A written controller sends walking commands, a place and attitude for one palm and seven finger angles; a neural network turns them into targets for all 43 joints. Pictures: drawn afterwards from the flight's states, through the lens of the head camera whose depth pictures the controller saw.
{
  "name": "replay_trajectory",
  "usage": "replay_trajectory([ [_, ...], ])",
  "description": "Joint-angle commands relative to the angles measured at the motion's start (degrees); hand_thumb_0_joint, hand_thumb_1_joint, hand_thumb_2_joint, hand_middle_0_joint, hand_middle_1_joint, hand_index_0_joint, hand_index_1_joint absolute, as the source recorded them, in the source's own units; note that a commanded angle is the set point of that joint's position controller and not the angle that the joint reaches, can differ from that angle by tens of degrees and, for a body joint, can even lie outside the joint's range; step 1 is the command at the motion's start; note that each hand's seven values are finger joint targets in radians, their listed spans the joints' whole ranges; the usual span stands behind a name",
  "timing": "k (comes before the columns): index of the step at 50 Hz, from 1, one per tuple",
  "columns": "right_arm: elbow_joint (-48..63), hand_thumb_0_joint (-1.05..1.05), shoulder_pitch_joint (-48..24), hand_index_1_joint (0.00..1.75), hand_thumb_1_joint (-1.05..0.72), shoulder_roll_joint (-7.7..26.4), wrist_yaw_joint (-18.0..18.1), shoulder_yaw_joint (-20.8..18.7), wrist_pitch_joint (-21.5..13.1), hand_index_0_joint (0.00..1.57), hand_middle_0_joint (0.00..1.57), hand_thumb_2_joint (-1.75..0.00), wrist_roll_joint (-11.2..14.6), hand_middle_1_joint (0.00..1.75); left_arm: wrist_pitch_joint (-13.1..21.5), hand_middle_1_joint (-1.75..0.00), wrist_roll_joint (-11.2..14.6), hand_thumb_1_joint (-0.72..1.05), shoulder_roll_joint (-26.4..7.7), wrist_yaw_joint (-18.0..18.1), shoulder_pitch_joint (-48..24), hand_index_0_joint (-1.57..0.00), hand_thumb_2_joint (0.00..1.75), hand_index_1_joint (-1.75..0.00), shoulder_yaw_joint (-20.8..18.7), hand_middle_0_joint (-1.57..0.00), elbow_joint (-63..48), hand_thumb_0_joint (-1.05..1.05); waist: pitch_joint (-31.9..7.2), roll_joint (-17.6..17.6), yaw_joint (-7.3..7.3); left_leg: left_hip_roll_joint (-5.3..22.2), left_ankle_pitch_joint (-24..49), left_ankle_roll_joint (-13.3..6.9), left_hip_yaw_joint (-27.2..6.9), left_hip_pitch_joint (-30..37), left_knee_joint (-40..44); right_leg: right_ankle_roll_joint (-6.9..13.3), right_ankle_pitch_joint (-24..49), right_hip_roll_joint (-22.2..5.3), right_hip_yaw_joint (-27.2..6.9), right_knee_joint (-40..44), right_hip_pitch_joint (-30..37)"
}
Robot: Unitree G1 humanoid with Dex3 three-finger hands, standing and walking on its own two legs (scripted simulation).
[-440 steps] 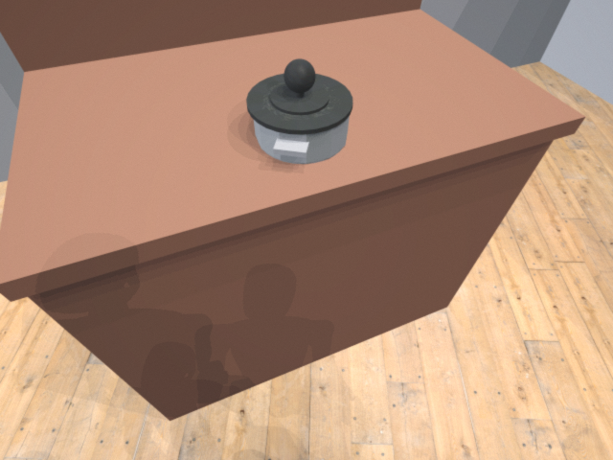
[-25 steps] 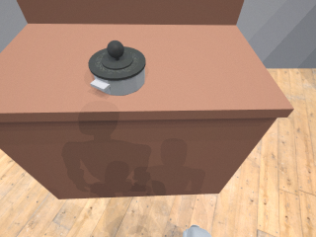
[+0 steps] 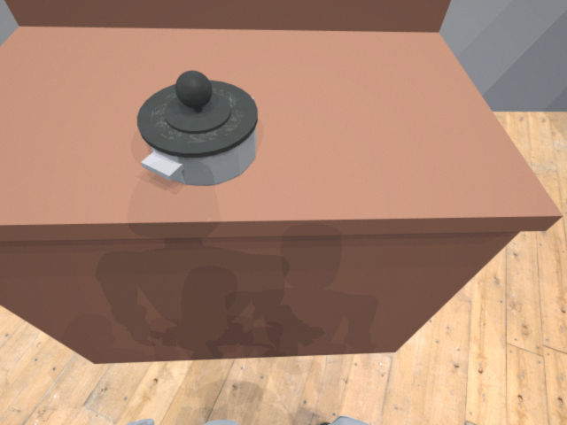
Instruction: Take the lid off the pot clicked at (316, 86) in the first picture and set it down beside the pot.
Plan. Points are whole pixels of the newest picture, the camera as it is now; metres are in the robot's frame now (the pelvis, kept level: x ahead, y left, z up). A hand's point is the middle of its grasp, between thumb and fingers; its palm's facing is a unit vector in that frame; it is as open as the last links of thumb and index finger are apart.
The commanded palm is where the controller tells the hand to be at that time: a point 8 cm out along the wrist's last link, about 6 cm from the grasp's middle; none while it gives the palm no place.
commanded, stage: come to a stop and stand still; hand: left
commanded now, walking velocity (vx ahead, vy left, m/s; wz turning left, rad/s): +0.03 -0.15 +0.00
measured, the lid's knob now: (193, 89) +0.51 +0.17 +0.19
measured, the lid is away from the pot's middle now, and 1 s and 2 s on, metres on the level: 0.00 0.00 0.00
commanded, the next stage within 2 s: look again from close up in 0.62 s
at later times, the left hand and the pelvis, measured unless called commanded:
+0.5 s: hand out of the picture -0.03 +0.16 -0.16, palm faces -0.02 -0.97 -0.24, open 7.4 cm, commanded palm none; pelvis -0.03 -0.01 +0.00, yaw -1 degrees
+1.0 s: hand out of the picture +0.03 +0.17 -0.16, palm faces +0.00 -0.97 -0.24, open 7.4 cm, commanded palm none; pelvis -0.02 -0.02 +0.00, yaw -1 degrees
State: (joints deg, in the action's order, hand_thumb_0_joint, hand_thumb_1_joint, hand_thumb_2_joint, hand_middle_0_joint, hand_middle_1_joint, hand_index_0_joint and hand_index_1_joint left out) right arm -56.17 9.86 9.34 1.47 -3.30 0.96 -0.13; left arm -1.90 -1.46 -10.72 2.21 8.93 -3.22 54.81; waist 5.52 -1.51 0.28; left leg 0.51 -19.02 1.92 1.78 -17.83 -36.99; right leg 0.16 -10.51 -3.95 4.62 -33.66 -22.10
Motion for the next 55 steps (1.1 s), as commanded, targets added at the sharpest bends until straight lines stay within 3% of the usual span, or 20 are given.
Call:
replay_trajectory([
  [1, 3.62, 0.0, 7.23, 0.3, -0.9, 11.63, 0.2, -1.76, -0.43, 0.2, 0.2, -0.9, -1.42, 0.3, -0.59, -0.3, 0.88, 0.9, -3.76, -0.11, 3.35, -0.2, 0.9, -0.3, -1.06, -0.2, -5.02, 0.0, -4.62, 17.76, -1.65, 21.59, 12.88, -10.22, -24.23, 0.52, 24.79, -1.56, -22.12, 3.62, -3.1, -14.89, -4.99],
  [2, 3.99, 0.0, 5.04, 0.3, -0.9, 10.68, 0.77, -1.51, -0.83, 0.2, 0.2, -0.9, -1.82, 0.3, -1.02, -0.3, 0.39, 0.9, -5.01, 0.13, 2.6, -0.2, 0.9, -0.3, -1.35, -0.2, -4.32, 0.0, -3.93, 16.47, -1.73, 21.09, 12.25, -11.84, -24.83, -2.67, 25.59, -1.45, -20.8, 3.16, -7.57, -21.68, -3.82],
  [3, 3.97, 0.0, 2.55, 0.3, -0.9, 9.35, 1.16, -0.97, -0.9, 0.2, 0.2, -0.9, -1.84, 0.3, -1.01, -0.3, 0.23, 0.9, -5.56, -0.15, 3.69, -0.2, 0.9, -0.3, -1.83, -0.2, -2.92, 0.0, -3.07, 13.1, -0.05, 18.26, 10.75, -11.38, -20.91, -2.29, 24.64, -1.43, -16.69, 3.48, -9.28, -25.6, -4.45],
  [5, 4.09, 0.0, 0.33, 0.3, -0.9, 7.63, 1.36, -0.06, -1.52, 0.2, 0.2, -0.9, -1.42, 0.3, -0.43, -0.3, 0.37, 0.9, -5.4, -0.88, 7.38, -0.2, 0.9, -0.3, -1.67, -0.2, -0.2, 0.0, -4.6, 8.4, 1.37, 14.98, 12.01, -10.26, -15.42, 2.02, 23.29, -1.93, -12.4, 3.43, -8.66, -27.43, -5.06],
  [7, 3.07, 0.0, 1.5, 0.3, -0.9, 7.97, 1.43, 0.01, -1.65, 0.2, 0.2, -0.9, -1.12, 0.3, -0.4, -0.3, 0.56, 0.9, -5.49, -1.09, 8.14, -0.2, 0.9, -0.3, -1.41, -0.2, 0.86, 0.0, -5.74, 8.37, 0.61, 14.12, 13.78, -9.62, -12.49, 6.68, 23.5, -2.89, -10.72, 3.01, -7.98, -26.11, -5.3],
  [10, 1.37, 0.0, 4.39, 0.3, -0.9, 8.2, 1.61, -0.26, -1.4, 0.2, 0.2, -0.9, -1.01, 0.3, -0.47, -0.3, 0.57, 0.9, -5.28, -1.34, 6.33, -0.2, 0.9, -0.3, -0.84, -0.2, 0.73, 0.0, -4.05, 9.28, -1.28, 15.25, 14.94, -10.36, -12.91, 10.01, 23.49, -3.19, -13.35, 1.96, -6.49, -19.2, -4.9],
  [14, -0.83, 0.0, 7.02, 0.3, -0.9, 9.96, 1.28, -0.74, -1.04, 0.2, 0.2, -0.9, -1.2, 0.3, -0.06, -0.3, 0.79, 0.9, -3.64, -1.49, 5.8, -0.2, 0.9, -0.3, 0.22, -0.2, 1.53, 0.0, -5.41, 10.92, -2.96, 15.17, 14.05, -10.31, -14.18, 11.53, 23.2, -2.31, -16.76, 1.9, -4.12, -7.49, 1.21],
  [17, -1.87, 0.0, 6.02, 0.3, -0.9, 9.71, 0.96, -0.69, -1.18, 0.2, 0.2, -0.9, -0.73, 0.3, 0.92, -0.3, 1.08, 0.9, -3.06, -1.29, 10.96, -0.2, 0.9, -0.3, 0.57, -0.2, 4.38, 0.0, -7.33, 10.29, -0.87, 12.12, 13.15, -8.0, -11.75, 9.65, 19.99, -1.51, -7.89, 2.63, -2.18, 6.91, 9.86],
  [18, 1.79, 0.0, -0.53, 0.3, -0.9, 11.75, 0.54, -0.7, -1.52, 0.2, 0.2, -0.9, 0.08, 0.3, 2.32, -0.3, -0.3, 0.9, -4.37, 0.97, 17.93, -0.2, 0.9, -0.3, 1.57, -0.2, 6.12, 0.0, -2.78, 1.32, 3.54, 9.21, 17.08, -4.13, -3.84, 6.07, 5.73, -0.34, -1.17, -0.57, -8.17, 17.05, 7.13],
  [19, 3.64, 0.0, 2.18, 0.3, -0.9, 5.15, -0.96, 0.62, -1.14, 0.2, 0.2, -0.9, -0.16, 0.3, 3.18, -0.3, -0.28, 0.9, -6.94, 0.89, 12.09, -0.2, 0.9, -0.3, 1.73, -0.2, 3.25, 0.0, -1.05, -8.74, -0.89, 3.03, 0.12, -1.98, -0.21, -0.8, 2.16, 1.9, -12.51, -5.04, -14.54, 21.36, 3.59],
  [20, 3.59, 0.0, 4.33, 0.3, -0.9, 3.97, -1.63, 0.95, -0.36, 0.2, 0.2, -0.9, -1.25, 0.3, 3.66, -0.3, 0.08, 0.9, -9.64, 0.27, 8.9, -0.2, 0.9, -0.3, 1.67, -0.2, 1.54, 0.0, -5.75, -0.57, -2.27, 1.23, 0.05, -0.46, 0.49, 3.33, 2.15, 5.51, -15.09, -8.36, -16.15, 19.18, 3.46],
  [21, 3.12, 0.0, 5.37, 0.3, -0.9, 3.88, -1.75, 0.86, -0.29, 0.2, 0.2, -0.9, -1.02, 0.3, 3.85, -0.3, 0.25, 0.9, -10.23, 0.3, 8.15, -0.2, 0.9, -0.3, 1.31, -0.2, 0.76, 0.0, -7.87, -1.28, -2.87, 0.19, -0.24, -0.32, 1.72, 4.46, -0.02, 6.25, -18.63, -7.14, -15.32, 18.45, 2.17],
  [22, 2.8, 0.0, 5.93, 0.3, -0.9, 4.7, -1.57, 0.93, -0.81, 0.2, 0.2, -0.9, -1.08, 0.3, 4.23, -0.3, 0.44, 0.9, -9.73, 0.68, 6.99, -0.2, 0.9, -0.3, 0.86, -0.2, 0.7, 0.0, -6.08, -8.39, -2.99, 0.93, 1.48, -1.07, 0.46, 1.75, -0.59, 6.47, -10.05, -6.24, -15.2, 16.12, 3.18],
  [24, 1.88, 0.0, 7.27, 0.3, -0.9, 4.48, -1.24, 1.07, -1.6, 0.2, 0.2, -0.9, -0.89, 0.3, 4.46, -0.3, 0.56, 0.9, -7.27, 0.84, 7.2, -0.2, 0.9, -0.3, 1.48, -0.2, 1.01, 0.0, -5.62, -7.03, -2.94, 1.53, 4.38, -1.73, 0.08, 3.59, 3.32, 5.76, -0.78, -5.22, -12.72, 12.4, 4.27],
  [27, 1.01, 0.0, 8.02, 0.3, -0.9, 5.14, -0.89, 1.06, -1.96, 0.2, 0.2, -0.9, -0.89, 0.3, 3.48, -0.3, 0.54, 0.9, -6.69, 0.64, 8.0, -0.2, 0.9, -0.3, 1.28, -0.2, 0.73, 0.0, -0.92, 1.36, -2.03, 3.3, 7.74, -2.1, -1.99, 3.17, 6.41, 3.73, -8.75, -1.63, -9.46, 9.75, 1.01],
  [29, 0.63, 0.0, 7.66, 0.3, -0.9, 5.22, -0.83, 1.23, -1.8, 0.2, 0.2, -0.9, -0.88, 0.3, 3.13, -0.3, 0.68, 0.9, -6.4, 0.58, 8.91, -0.2, 0.9, -0.3, 1.39, -0.2, 0.96, 0.0, 1.85, 0.4, -1.41, 3.52, 5.22, -2.47, -2.76, -0.11, 7.38, 3.46, -13.31, -0.66, -9.51, 10.49, 0.94],
  [34, -0.54, 0.0, 8.78, 0.3, -0.9, 4.57, -0.57, 1.46, -2.06, 0.2, 0.2, -0.9, -0.78, 0.3, 3.22, -0.3, 0.81, 0.9, -6.8, 0.54, 9.12, -0.2, 0.9, -0.3, 1.16, -0.2, 0.99, 0.0, -0.19, -2.44, -1.12, 2.94, 7.64, -2.14, -1.33, 1.27, 6.11, 3.72, -7.43, -1.76, -10.13, 10.29, 2.92],
  [37, -1.26, 0.0, 9.07, 0.3, -0.9, 4.97, -0.4, 1.43, -2.31, 0.2, 0.2, -0.9, -0.8, 0.3, 3.02, -0.3, 0.8, 0.9, -6.87, 0.56, 9.08, -0.2, 0.9, -0.3, 0.78, -0.2, 0.28, 0.0, -1.81, 1.95, -0.64, 4.05, 11.1, -2.65, -2.74, 1.67, 7.48, 2.99, -4.04, -0.61, -8.72, 7.49, 5.15],
  [47, -1.56, 0.0, 7.53, 0.3, -0.9, 5.78, -0.26, 1.12, -2.21, 0.2, 0.2, -0.9, -0.75, 0.3, 2.71, -0.3, 0.55, 0.9, -6.63, 0.31, 8.38, -0.2, 0.9, -0.3, 0.54, -0.2, -0.17, 0.0, -2.47, 2.46, -0.42, 4.98, 10.54, -3.5, -4.76, 2.28, 10.05, 2.05, -4.19, 0.21, -7.69, 6.82, 6.1],
  [55, -1.16, 0.0, 5.39, 0.3, -0.9, 5.93, -0.19, 1.05, -2.25, 0.2, 0.2, -0.9, -0.54, 0.3, 2.85, -0.3, 0.4, 0.9, -6.96, 0.05, 8.61, -0.2, 0.9, -0.3, 0.57, -0.2, 0.31, 0.0, -3.58, 1.11, -0.28, 4.78, 12.5, -3.37, -4.04, 4.5, 9.7, 1.7, -0.64, -0.49, -8.31, 7.62, 6.57],
])
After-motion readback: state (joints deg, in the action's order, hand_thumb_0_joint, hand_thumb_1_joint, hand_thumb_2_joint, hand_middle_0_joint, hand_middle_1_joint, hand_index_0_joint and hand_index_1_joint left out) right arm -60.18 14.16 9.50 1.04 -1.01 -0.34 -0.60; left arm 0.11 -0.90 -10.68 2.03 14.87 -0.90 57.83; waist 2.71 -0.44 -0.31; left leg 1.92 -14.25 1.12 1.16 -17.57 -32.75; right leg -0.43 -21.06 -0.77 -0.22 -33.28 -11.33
